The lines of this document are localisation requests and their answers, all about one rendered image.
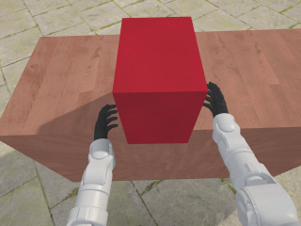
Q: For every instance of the left robot hand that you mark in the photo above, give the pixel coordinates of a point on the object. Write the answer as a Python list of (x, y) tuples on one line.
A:
[(101, 129)]

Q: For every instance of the left robot forearm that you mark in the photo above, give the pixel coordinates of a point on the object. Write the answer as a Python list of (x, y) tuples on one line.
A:
[(94, 190)]

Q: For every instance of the right robot hand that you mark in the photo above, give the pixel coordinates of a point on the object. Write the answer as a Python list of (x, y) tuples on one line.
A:
[(217, 103)]

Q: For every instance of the pedestal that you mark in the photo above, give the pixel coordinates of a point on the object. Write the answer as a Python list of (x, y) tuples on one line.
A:
[(52, 112)]

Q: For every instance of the right robot forearm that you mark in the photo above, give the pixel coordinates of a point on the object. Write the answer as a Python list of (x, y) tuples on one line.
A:
[(242, 164)]

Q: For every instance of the carton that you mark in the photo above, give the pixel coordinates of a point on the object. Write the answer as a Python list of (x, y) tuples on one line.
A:
[(159, 84)]

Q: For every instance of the right robot upper arm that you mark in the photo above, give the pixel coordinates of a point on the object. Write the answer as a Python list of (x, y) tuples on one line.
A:
[(265, 205)]

